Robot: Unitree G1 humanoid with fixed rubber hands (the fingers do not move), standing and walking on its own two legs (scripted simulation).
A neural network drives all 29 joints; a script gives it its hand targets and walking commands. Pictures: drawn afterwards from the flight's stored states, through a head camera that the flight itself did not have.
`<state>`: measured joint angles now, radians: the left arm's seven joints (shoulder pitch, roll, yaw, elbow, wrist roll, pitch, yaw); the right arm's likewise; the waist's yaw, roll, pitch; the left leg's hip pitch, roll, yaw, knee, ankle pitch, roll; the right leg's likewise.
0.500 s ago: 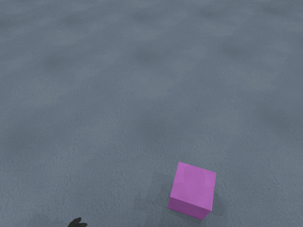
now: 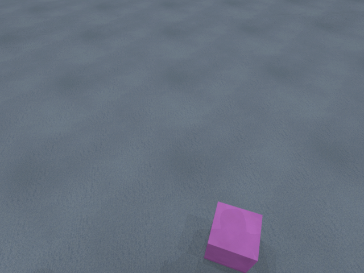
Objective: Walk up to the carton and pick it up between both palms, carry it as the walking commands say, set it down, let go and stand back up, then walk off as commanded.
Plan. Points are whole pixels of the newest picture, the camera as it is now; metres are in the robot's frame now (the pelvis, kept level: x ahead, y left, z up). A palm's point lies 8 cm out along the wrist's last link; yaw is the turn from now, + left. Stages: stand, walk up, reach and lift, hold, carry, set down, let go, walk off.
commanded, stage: stand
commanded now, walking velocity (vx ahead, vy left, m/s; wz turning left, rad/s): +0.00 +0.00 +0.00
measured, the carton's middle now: (231, 237) +0.40 -0.20 -0.66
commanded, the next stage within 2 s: none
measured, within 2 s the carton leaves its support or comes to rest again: neither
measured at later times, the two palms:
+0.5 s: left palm out of the picture -0.01 +0.22 -0.15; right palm out of the picture -0.01 -0.23 -0.15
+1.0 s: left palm out of the picture +0.00 +0.23 -0.14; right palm out of the picture -0.01 -0.25 -0.14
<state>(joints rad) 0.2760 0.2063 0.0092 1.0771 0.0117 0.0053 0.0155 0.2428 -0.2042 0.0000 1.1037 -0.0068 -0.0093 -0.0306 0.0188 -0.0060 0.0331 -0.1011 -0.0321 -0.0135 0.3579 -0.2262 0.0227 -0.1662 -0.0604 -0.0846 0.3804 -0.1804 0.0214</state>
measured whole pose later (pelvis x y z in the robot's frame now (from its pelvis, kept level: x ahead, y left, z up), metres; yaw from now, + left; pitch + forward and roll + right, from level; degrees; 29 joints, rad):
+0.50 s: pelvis +0.01 -0.01 +0.00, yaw +0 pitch -1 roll +0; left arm 0.28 0.16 -0.01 1.16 0.01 0.00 0.03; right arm 0.30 -0.16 0.02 1.15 -0.01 -0.01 -0.04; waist 0.01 0.00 0.03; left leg -0.11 -0.02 -0.01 0.38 -0.25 0.01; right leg -0.18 -0.05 -0.08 0.40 -0.20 0.01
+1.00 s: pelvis +0.00 -0.01 +0.00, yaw -1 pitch -2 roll +0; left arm 0.28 0.20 0.01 1.12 0.01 -0.01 0.03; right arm 0.30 -0.20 0.00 1.11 -0.02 -0.02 -0.04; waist 0.01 0.00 0.05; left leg -0.11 0.00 -0.01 0.40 -0.26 0.00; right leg -0.18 -0.03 -0.07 0.42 -0.21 0.00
